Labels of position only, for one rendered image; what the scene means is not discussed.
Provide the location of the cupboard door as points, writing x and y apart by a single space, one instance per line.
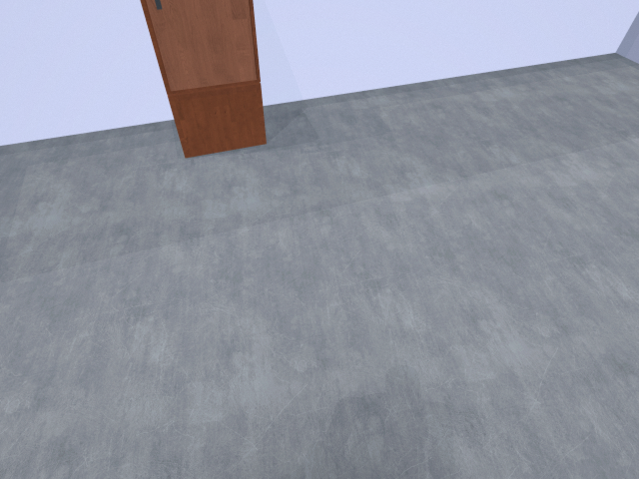
204 42

